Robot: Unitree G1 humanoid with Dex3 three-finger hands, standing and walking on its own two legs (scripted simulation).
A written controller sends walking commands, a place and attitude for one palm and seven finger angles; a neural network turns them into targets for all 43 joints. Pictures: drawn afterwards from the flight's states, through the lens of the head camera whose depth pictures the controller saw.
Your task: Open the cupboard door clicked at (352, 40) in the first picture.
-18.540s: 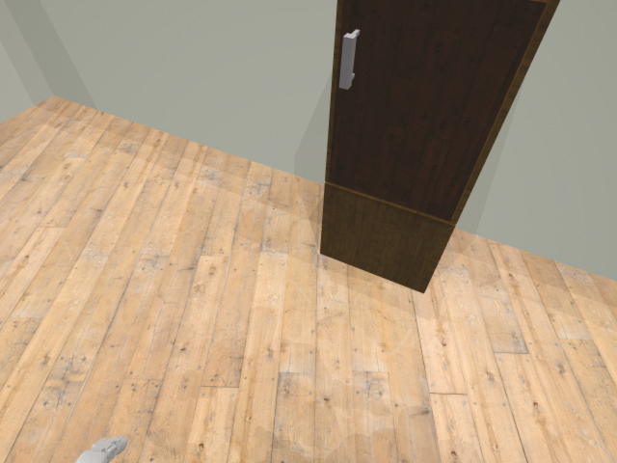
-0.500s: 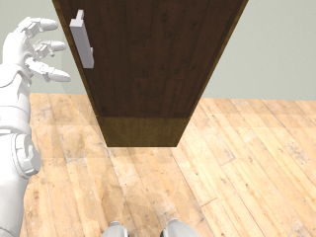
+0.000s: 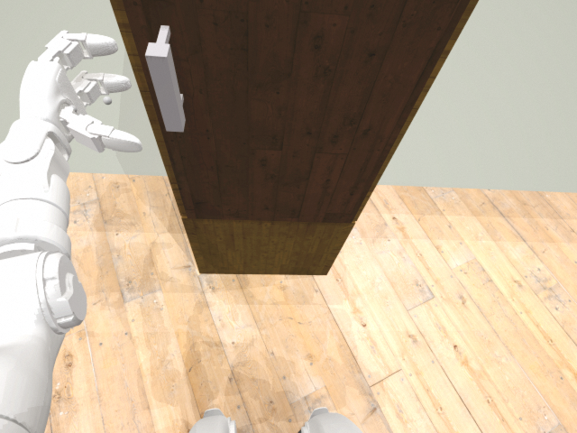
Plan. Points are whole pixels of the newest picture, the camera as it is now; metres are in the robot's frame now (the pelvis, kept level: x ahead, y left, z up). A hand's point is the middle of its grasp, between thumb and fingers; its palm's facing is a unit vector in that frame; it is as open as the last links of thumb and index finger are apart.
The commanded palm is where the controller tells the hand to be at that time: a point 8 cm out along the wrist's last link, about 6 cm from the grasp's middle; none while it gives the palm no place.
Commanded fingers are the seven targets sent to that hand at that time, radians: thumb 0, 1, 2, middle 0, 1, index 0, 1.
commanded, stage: move the hooked fingers beside the handle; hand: left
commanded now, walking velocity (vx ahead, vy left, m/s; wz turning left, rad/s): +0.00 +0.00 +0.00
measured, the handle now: (170, 80) +0.56 +0.12 +0.13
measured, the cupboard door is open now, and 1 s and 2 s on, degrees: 0 0 0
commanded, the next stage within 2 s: slide the fingers in behind the handle in 0.30 s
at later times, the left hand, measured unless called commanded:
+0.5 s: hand (120, 107) +0.51 +0.17 +0.13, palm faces -0.07 -1.00 +0.00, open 14.0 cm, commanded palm +0.49 +0.22 +0.12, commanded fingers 0.00 -0.50 0.30 -0.30 -1.20 -0.30 -1.20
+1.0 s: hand (147, 108) +0.51 +0.14 +0.12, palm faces -0.07 -1.00 +0.01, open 14.0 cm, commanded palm +0.49 +0.19 +0.12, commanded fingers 0.00 -0.50 0.30 -0.30 -1.20 -0.30 -1.20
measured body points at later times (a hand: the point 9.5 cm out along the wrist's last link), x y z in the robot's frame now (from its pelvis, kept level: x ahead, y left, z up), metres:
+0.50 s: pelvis -0.01 +0.00 +0.00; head +0.09 +0.02 +0.43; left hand +0.51 +0.23 +0.13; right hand -0.03 -0.27 -0.11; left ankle +0.00 +0.09 -0.69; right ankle -0.02 -0.14 -0.69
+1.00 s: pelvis -0.01 -0.01 +0.00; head +0.09 +0.01 +0.44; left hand +0.51 +0.20 +0.13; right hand -0.03 -0.28 -0.11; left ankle +0.00 +0.09 -0.69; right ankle -0.02 -0.14 -0.69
